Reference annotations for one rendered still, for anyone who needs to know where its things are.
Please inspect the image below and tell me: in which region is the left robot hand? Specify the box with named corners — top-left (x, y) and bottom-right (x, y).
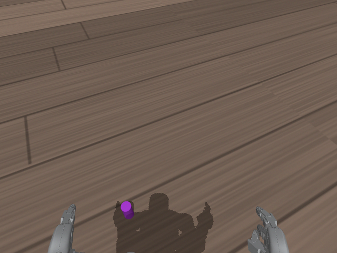
top-left (47, 204), bottom-right (84, 253)

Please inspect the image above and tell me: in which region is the can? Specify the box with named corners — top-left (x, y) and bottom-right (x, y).
top-left (121, 201), bottom-right (134, 219)

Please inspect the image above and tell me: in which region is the right robot hand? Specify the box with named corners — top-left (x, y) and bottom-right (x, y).
top-left (247, 207), bottom-right (289, 253)

